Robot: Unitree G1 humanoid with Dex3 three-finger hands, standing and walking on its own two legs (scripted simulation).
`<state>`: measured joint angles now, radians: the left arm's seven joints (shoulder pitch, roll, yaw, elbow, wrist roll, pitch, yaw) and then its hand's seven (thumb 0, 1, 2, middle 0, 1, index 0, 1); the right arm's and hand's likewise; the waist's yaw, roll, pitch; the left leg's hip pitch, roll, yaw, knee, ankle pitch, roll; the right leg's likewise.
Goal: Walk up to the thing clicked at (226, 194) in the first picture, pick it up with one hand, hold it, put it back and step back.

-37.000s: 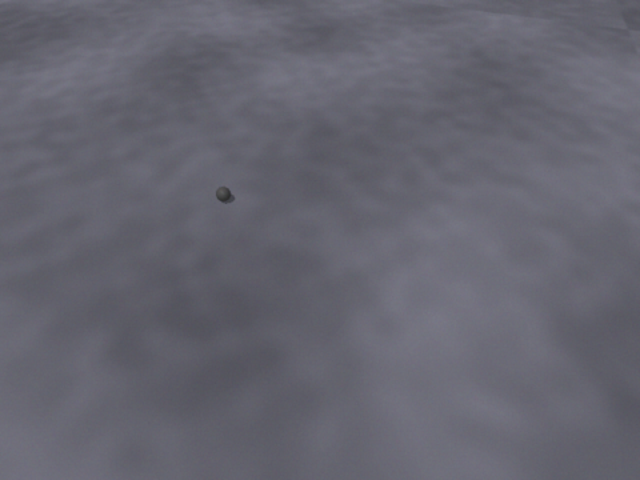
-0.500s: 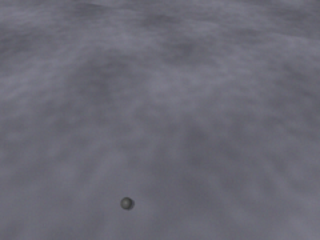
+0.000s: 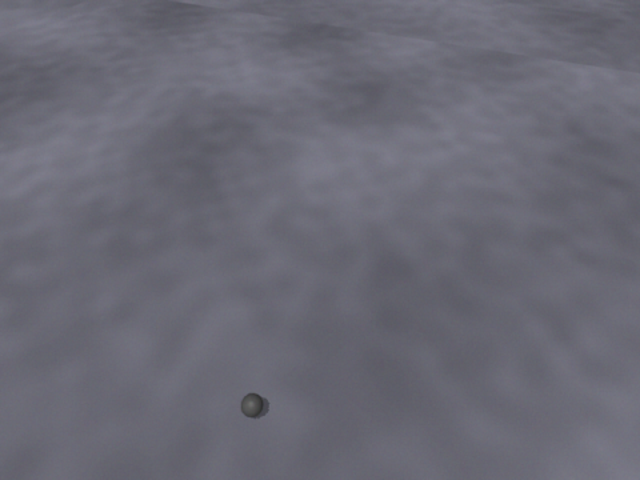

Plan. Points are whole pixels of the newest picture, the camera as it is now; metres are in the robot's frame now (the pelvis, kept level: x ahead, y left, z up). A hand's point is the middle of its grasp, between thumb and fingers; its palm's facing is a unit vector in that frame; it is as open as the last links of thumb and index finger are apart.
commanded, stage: step back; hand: left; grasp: from above
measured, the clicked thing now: (252, 405) +0.47 +0.22 -0.75
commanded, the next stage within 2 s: none
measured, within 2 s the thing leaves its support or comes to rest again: neither
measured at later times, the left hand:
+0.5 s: hand out of the picture +0.07 +0.31 -0.18, palm faces -0.06 -0.94 -0.35, open 7.4 cm
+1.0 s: hand out of the picture -0.04 +0.30 -0.16, palm faces -0.06 -0.91 -0.40, open 7.4 cm
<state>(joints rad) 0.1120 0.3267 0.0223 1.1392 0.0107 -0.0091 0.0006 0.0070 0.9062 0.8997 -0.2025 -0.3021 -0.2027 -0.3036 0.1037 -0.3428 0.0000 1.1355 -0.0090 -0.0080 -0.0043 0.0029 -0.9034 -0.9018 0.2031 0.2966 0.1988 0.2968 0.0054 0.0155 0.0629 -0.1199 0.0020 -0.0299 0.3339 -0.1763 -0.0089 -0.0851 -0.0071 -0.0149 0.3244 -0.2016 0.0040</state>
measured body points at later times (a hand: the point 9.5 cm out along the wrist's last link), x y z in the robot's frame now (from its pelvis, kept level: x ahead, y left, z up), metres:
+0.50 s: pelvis -0.07 +0.05 -0.01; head +0.02 +0.08 +0.43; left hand +0.07 +0.35 -0.15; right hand +0.00 -0.27 -0.13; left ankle -0.05 +0.13 -0.75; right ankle -0.10 -0.10 -0.67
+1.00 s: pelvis -0.17 +0.05 -0.02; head -0.10 +0.04 +0.42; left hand -0.03 +0.35 -0.13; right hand -0.09 -0.28 -0.14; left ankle -0.21 +0.18 -0.71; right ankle -0.13 -0.08 -0.75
